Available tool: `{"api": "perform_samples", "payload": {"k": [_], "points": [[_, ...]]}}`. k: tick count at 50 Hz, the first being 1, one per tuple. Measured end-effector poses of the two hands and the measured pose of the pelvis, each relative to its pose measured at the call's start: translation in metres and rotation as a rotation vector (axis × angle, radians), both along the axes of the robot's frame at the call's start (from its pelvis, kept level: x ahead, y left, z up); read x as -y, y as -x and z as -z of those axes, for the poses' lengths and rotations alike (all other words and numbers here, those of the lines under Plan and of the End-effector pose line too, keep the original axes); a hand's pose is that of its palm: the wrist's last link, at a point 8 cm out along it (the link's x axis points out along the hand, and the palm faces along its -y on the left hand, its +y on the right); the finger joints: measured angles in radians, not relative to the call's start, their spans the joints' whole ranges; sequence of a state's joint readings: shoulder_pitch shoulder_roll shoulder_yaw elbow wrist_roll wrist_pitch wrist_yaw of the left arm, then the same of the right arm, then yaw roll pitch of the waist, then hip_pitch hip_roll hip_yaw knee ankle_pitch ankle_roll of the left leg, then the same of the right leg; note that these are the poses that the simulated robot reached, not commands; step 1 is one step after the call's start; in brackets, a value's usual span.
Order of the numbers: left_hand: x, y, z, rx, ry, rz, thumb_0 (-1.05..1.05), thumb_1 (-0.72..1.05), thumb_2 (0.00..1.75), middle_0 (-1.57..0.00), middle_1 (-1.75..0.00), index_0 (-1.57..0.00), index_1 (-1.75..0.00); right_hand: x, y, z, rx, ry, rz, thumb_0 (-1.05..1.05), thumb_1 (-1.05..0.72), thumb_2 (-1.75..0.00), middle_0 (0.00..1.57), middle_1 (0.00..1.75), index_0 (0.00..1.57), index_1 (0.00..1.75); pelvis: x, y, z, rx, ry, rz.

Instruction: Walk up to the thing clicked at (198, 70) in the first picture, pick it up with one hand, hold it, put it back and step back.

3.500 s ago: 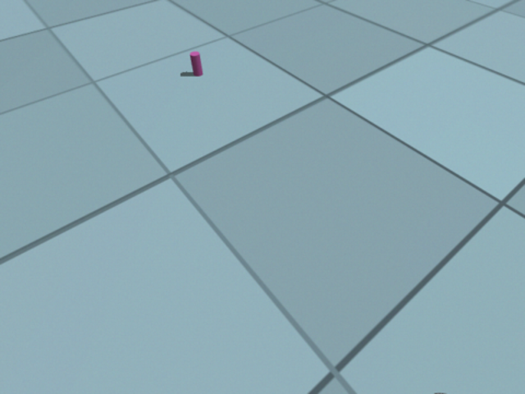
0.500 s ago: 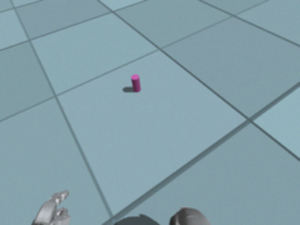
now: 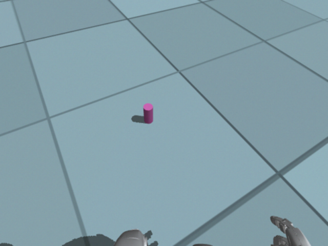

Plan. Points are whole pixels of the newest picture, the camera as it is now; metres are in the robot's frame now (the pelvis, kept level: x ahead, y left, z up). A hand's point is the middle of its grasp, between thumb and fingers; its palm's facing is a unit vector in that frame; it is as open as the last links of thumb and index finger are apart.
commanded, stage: walk up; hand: left
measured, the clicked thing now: (148, 113) +1.03 +0.13 -0.68
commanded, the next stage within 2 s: none
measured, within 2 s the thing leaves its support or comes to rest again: neither
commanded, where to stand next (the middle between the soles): +0.74 -0.08 m, yaw +1 degrees
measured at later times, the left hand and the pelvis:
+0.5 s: hand (108, 180) +0.28 +0.19 -0.10, palm faces +0.00 -0.90 -0.43, open 7.4 cm; pelvis +0.20 -0.09 +0.01, yaw -1 degrees
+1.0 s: hand (110, 161) +0.37 +0.21 -0.16, palm faces +0.03 -0.95 -0.32, open 7.4 cm; pelvis +0.37 -0.06 +0.00, yaw +4 degrees
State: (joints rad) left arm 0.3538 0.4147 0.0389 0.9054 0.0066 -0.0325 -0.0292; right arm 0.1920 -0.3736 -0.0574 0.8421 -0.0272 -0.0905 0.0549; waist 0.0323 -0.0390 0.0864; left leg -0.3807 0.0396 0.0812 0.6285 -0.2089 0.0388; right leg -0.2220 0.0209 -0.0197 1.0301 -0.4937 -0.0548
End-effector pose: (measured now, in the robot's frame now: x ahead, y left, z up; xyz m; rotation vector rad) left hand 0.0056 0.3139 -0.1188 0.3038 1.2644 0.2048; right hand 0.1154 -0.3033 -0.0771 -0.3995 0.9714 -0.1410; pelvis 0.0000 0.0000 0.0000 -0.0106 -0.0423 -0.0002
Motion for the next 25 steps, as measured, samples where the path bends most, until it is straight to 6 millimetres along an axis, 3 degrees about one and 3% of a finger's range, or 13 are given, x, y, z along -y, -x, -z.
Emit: {"api": "perform_samples", "payload": {"k": [7, 14, 20, 25], "points": [[0.010, -0.104, -0.020, 0.124, 0.024, 0.081, 0.01, 0.90, 0.90, -0.20, -0.30, -0.21, -0.30, 0.013, -0.003, -0.012, -0.055, 0.000, 0.083, 0.00, -0.90, -0.90, 0.20, 0.30, 0.20, 0.30, 0.009, -0.053, -0.016, 0.023, -0.011, 0.002], [0.030, -0.189, -0.037, 0.152, -0.013, 0.128, 0.01, 0.90, 0.90, -0.20, -0.30, -0.20, -0.30, 0.055, -0.019, 0.002, -0.135, -0.009, 0.135, 0.01, -0.90, -0.90, 0.20, 0.30, 0.20, 0.30, 0.036, -0.111, -0.014, 0.016, -0.042, 0.017], [0.061, -0.253, -0.044, 0.193, -0.095, 0.124, 0.01, 0.90, 0.90, -0.20, -0.30, -0.21, -0.30, 0.103, -0.067, 0.040, -0.185, -0.026, 0.153, 0.01, -0.90, -0.90, 0.20, 0.30, 0.20, 0.30, 0.075, -0.168, 0.005, 0.009, -0.027, 0.013], [0.087, -0.268, -0.061, 0.217, -0.103, 0.073, 0.01, 0.90, 0.90, -0.20, -0.30, -0.21, -0.30, 0.110, -0.128, 0.040, -0.192, -0.061, 0.106, 0.01, -0.91, -0.90, 0.20, 0.30, 0.20, 0.30, 0.091, -0.203, -0.009, 0.016, -0.046, 0.007]]}}
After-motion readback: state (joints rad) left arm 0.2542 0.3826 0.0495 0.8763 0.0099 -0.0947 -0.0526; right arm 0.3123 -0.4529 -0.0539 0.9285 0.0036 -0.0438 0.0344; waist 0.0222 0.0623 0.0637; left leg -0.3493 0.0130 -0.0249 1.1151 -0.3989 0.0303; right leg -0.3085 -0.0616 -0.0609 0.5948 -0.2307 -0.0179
